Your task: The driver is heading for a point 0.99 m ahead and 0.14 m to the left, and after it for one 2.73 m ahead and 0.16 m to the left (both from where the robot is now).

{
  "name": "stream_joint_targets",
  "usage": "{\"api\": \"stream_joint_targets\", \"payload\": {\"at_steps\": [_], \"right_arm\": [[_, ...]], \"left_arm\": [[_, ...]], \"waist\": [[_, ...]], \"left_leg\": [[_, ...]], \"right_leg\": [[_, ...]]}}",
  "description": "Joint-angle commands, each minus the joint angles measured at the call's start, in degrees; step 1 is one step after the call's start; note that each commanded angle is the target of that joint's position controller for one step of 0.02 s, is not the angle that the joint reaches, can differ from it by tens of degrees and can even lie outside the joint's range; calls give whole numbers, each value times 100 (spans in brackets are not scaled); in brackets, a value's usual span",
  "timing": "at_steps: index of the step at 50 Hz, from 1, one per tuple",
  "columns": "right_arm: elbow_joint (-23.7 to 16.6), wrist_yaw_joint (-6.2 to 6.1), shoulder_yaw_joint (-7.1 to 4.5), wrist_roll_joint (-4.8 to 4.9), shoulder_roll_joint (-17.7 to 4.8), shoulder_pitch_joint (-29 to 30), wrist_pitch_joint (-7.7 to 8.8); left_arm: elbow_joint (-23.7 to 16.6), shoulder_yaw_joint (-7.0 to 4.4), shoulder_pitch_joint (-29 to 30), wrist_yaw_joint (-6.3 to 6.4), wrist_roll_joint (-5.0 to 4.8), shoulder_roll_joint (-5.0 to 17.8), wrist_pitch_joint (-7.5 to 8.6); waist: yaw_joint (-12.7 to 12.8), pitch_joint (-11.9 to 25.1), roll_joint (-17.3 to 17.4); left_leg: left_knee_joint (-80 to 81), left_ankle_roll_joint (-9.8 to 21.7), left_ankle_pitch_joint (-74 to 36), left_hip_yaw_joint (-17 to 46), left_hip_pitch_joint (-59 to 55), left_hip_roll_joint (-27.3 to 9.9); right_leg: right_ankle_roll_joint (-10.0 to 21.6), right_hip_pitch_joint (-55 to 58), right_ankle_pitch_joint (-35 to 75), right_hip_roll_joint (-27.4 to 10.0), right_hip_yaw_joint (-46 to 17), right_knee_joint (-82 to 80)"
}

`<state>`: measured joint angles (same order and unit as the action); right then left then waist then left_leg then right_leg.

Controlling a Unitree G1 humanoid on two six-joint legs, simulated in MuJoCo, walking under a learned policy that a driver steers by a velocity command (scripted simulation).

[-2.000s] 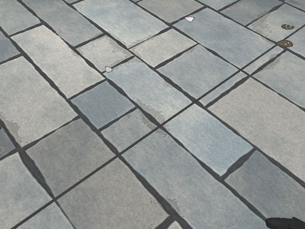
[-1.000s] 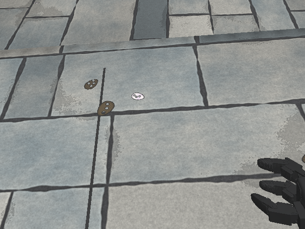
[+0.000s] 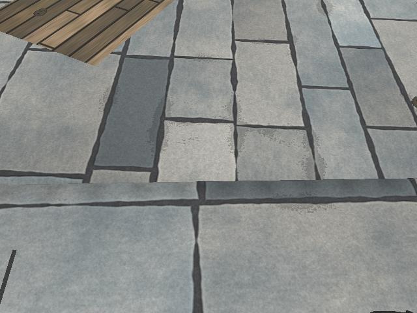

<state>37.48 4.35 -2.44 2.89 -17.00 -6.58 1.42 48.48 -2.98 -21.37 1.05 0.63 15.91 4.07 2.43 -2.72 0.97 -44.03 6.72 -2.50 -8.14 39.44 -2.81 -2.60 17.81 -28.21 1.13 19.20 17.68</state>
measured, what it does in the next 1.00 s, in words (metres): walks ahead, turning left: left foot, then right foot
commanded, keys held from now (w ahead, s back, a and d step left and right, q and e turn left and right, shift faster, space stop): w+q+shift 0.32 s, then w+shift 0.50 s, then w+e+shift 0.18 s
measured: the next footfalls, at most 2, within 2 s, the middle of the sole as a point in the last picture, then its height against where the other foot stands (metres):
left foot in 0.02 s outside the picture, level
right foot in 0.46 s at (240, 262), level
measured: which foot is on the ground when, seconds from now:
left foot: up 0.00-0.00, down 0.02-0.46, up 0.48-0.90, down 0.92-1.00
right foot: down 0.00-0.04, up 0.06-0.44, down 0.46-0.94, up 0.96-1.00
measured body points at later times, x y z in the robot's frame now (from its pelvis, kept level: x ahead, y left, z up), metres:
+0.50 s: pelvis +0.46 -0.01 +0.00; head +0.48 +0.01 +0.45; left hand +0.57 +0.32 -0.04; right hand +0.63 -0.26 -0.11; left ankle +0.22 +0.03 -0.65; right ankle +0.63 -0.09 -0.70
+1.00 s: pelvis +0.84 +0.20 +0.00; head +0.86 +0.21 +0.45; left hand +0.66 +0.38 -0.13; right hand +1.16 +0.12 -0.05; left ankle +0.87 +0.35 -0.70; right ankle +0.69 -0.05 -0.61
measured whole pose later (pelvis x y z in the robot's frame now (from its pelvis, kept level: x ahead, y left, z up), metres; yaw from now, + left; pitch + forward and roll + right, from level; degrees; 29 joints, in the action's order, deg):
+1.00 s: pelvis +0.84 +0.20 +0.00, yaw +27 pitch +2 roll +1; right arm 33.9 2.7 -1.5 1.1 -14.2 -1.8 7.0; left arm 52.5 -0.4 -30.0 -0.4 -1.9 12.6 4.3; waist 3.9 -1.4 -1.6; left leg -41.2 0.9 12.7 -2.3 30.9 0.2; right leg 3.2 -5.2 -26.0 -0.8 -6.0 62.3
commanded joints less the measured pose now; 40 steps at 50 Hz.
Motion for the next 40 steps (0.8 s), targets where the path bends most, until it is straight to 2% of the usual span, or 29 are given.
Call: {"api": "stream_joint_targets", "payload": {"at_steps": [1,2,3,4,5,6,7,8,10,11,13,15,17,19,20,21,22,23,24,25,26,27,28,29,30,32,35,38,40], "right_arm": [[324,-109,-652,35,-1475,-2922,-176],[592,-232,-667,80,-1475,-3353,-225],[339,-200,-514,-170,-1486,-2450,-87],[-16,-158,-391,-281,-1055,-2090,87],[-60,-125,-366,-303,-828,-2087,227],[-57,-79,-355,-279,-799,-1827,333],[-136,-92,-360,-267,-842,-1451,409],[-234,-159,-352,-283,-855,-1168,433],[-250,-288,-298,-214,-705,-1059,420],[-224,-366,-278,-171,-635,-1161,416],[-135,-509,-274,-100,-602,-1278,346],[-49,-562,-334,-68,-729,-1400,253],[61,-570,-350,-44,-708,-1570,224],[189,-607,-329,-28,-533,-1739,209],[246,-622,-333,-49,-495,-1794,182],[254,-618,-349,-107,-522,-1750,143],[201,-555,-332,-226,-547,-1580,113],[9,-483,-213,-383,-349,-1270,119],[-2,-441,1,-169,566,-2631,196],[1,-471,81,174,210,-2579,240],[-88,-491,-10,111,-280,-1618,244],[-208,-482,-24,-38,-398,-871,283],[-345,-473,-10,-149,-318,-489,342],[-380,-432,-18,-164,-253,-462,358],[-346,-391,-24,-113,-211,-499,340],[-340,-353,25,-101,-76,-486,300],[-521,-312,124,-209,-11,38,346],[-745,-213,188,-255,-1,907,439],[-919,-105,202,-203,27,1420,539]], "left_arm": [[-790,-385,1170,21,-105,1614,-36],[-771,-191,1469,-80,-160,887,72],[-1208,110,593,-171,-138,-192,354],[-1529,144,919,-244,-203,313,617],[-1653,34,1530,-257,-331,741,713],[-1646,29,1601,-207,-286,671,708],[-1567,44,1487,-163,-158,573,638],[-1483,10,1319,-142,-72,610,533],[-1447,-33,1335,-79,-25,662,359],[-1549,-9,1664,-52,20,598,318],[-1843,91,2457,-65,69,252,303],[-2015,116,2847,-122,-9,64,321],[-2039,-8,2841,-164,-176,294,367],[-2015,-96,2814,-185,-249,503,404],[-1979,-146,2702,-199,-269,586,429],[-1868,-245,2234,-206,-274,724,452],[-1668,-399,1316,-188,-293,967,452],[-1431,-430,-56,-149,-257,1081,407],[-1187,-496,-639,-213,-65,1648,366],[-1094,-433,-634,-319,-78,1357,371],[-1166,-325,-244,-289,-118,791,323],[-1087,-281,-90,-263,-50,688,263],[-992,-265,-44,-281,5,704,256],[-907,-206,91,-283,39,533,282],[-826,-114,142,-301,17,269,290],[-653,-50,-2,-326,-114,135,296],[-542,-117,-166,-243,-111,533,323],[-324,-69,-562,-174,-170,565,316],[-120,-16,-926,-143,-245,575,306]], "waist": [[-1986,990,-743],[-2087,457,450],[-584,610,2381],[-723,1317,1651],[-759,769,587],[-394,385,-542],[-123,166,-713],[39,50,-670],[90,-92,-533],[-51,-218,-514],[-370,-371,-286],[-662,-227,46],[-780,14,324],[-811,18,584],[-731,31,673],[-446,225,769],[109,745,771],[812,1673,619],[99,2533,-2248],[208,2280,-2806],[433,1268,-1605],[469,701,-565],[347,362,-204],[108,257,-346],[-44,205,-565],[-189,47,-587],[-173,-364,-293],[152,-572,-224],[350,-700,-196]], "left_leg": [[-222,509,926,41,-4257,598],[476,777,903,752,-4837,392],[1230,1790,1871,3660,-5669,-326],[2667,2042,3847,5690,-5729,-1009],[3281,1672,4368,5836,-5078,-1077],[3341,1445,4313,5619,-4190,-1007],[3172,1434,3737,5218,-3394,-820],[3134,1402,3231,4707,-2811,-512],[3237,1308,2543,3890,-2190,-165],[3256,1275,2106,3561,-1928,-28],[3161,1055,1635,2950,-1431,343],[3026,755,1764,2747,-1208,508],[2785,619,2119,2948,-1610,381],[2434,528,1992,3098,-2495,133],[2245,502,1544,3169,-2914,-36],[1831,438,511,3144,-3271,-138],[823,267,-703,2905,-3353,-6],[-927,96,-690,2676,-2373,112],[-3286,-286,2968,2205,-460,984],[-4175,-308,3016,1985,740,711],[-4293,-242,2559,1792,1053,439],[-4027,-197,2285,1628,863,291],[-3674,-169,2174,1637,733,166],[-3205,-128,2012,1732,470,-25],[-2860,-109,1976,1704,241,-118],[-2359,-123,2033,1573,294,-255],[-1449,-274,1180,1446,971,-438],[-132,-395,-80,979,480,-321],[725,-371,-805,765,-265,-107]], "right_leg": [[611,-2301,9094,-1485,-570,3452],[386,-3684,3810,-412,-608,6249],[238,-6076,-533,576,-1669,8138],[555,-6655,-161,449,-2770,7998],[758,-6674,331,188,-2803,7341],[773,-6358,757,-63,-2830,6600],[642,-5961,941,-238,-2901,6113],[469,-5585,1057,-368,-2982,5768],[171,-5222,1117,-533,-2857,4871],[38,-5133,1374,-527,-2722,4302],[-165,-4708,2408,-344,-2431,2965],[-259,-4041,3241,-64,-2201,1924],[-320,-3704,3625,8,-2337,1436],[-244,-3939,3605,-167,-2496,1118],[-163,-3973,3426,-224,-2463,1079],[-24,-3676,3077,-204,-2365,1123],[167,-2784,2682,-158,-2216,1206],[359,-889,1912,-566,-2650,1818],[1430,952,-223,-1891,-5828,904],[1721,871,-2369,-2407,-7935,-279],[1530,119,-2183,-2134,-7207,-422],[1346,-697,-1087,-1784,-6137,-364],[1361,-1314,-311,-1549,-5486,-308],[1351,-1737,140,-1349,-4960,-295],[1312,-1970,418,-1162,-4523,-384],[1418,-2218,680,-1147,-4283,-567],[1610,-2319,1127,-1356,-4084,-906],[1430,-2588,2113,-1109,-3173,-1200],[1351,-2760,2380,-1061,-2815,-1535]]}}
